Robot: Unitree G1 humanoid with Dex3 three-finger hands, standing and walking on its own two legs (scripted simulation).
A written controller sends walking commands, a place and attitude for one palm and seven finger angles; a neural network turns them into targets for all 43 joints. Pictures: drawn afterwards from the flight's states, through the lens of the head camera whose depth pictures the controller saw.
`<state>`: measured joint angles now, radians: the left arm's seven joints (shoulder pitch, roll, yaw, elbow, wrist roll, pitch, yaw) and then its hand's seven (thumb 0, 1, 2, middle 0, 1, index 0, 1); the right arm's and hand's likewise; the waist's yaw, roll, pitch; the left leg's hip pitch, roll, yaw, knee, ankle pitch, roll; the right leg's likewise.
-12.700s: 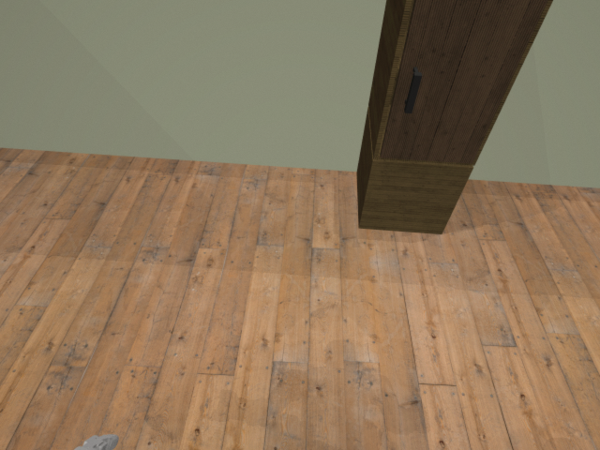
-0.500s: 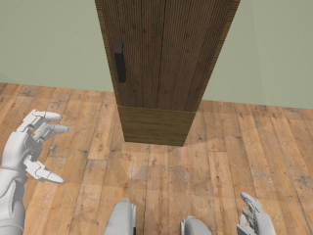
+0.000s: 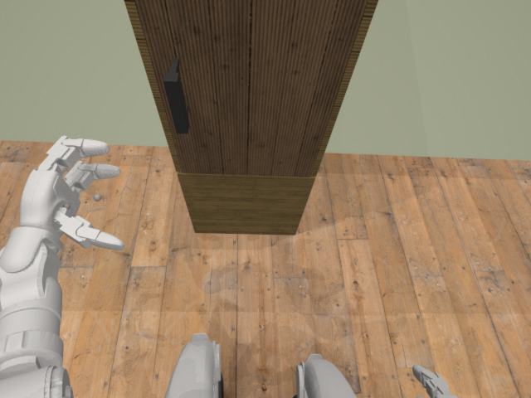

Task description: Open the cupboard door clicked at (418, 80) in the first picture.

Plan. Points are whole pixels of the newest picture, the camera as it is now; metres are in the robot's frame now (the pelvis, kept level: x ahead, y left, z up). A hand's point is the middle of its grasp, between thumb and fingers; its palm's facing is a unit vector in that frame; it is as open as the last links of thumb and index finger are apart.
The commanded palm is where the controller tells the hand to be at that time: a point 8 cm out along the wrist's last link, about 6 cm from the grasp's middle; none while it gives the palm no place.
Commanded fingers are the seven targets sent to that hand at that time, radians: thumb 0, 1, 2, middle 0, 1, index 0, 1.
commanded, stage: move the hooked fingers beside the handle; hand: left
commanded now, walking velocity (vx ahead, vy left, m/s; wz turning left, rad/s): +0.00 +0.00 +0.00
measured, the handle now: (179, 97) +0.60 +0.17 +0.04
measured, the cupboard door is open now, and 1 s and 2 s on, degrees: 0 0 0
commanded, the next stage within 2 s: slide the fingers in behind the handle in 1.74 s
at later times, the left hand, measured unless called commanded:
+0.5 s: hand (124, 151) +0.47 +0.23 +0.04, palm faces +0.00 -1.00 -0.04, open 14.0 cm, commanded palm +0.46 +0.27 +0.04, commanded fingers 0.00 -0.50 0.30 -0.30 -1.20 -0.30 -1.20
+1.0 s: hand (142, 113) +0.55 +0.22 +0.05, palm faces +0.02 -1.00 -0.03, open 14.0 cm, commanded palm +0.54 +0.25 +0.04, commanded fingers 0.00 -0.50 0.30 -0.30 -1.20 -0.30 -1.20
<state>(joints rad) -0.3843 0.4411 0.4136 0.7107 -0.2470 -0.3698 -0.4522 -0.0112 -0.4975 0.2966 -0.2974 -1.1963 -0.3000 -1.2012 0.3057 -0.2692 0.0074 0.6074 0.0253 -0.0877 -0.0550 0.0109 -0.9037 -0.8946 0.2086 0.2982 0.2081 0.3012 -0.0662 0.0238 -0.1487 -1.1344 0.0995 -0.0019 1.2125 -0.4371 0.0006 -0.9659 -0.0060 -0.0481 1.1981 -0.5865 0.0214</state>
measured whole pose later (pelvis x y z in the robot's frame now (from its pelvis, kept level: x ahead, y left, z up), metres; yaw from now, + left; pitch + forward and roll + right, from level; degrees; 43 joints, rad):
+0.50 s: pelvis +0.00 -0.01 -0.02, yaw -1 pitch +24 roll -4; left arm -0.75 0.55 0.46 1.06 -0.14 -0.41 -0.40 -0.01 -0.50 0.30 -0.30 -1.20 -0.30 -1.20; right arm 0.31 -0.26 0.02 0.63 0.01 0.00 -0.04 0.01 -0.90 -0.89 0.21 0.30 0.21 0.30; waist -0.12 0.03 -0.14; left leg -1.26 0.12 -0.01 1.28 -0.45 -0.01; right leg -1.09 0.01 -0.05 1.27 -0.60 0.01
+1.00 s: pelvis -0.01 +0.00 -0.04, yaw -3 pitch +29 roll -6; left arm -1.06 0.73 0.50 1.24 -0.04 -0.34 -0.34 -0.01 -0.50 0.30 -0.30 -1.20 -0.30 -1.20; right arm 0.35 -0.27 0.05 0.62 -0.01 0.05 -0.02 0.00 -0.91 -0.89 0.21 0.30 0.21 0.30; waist -0.22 0.05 -0.13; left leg -1.41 0.14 -0.03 1.36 -0.46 0.00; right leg -1.24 0.03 -0.06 1.33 -0.60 0.02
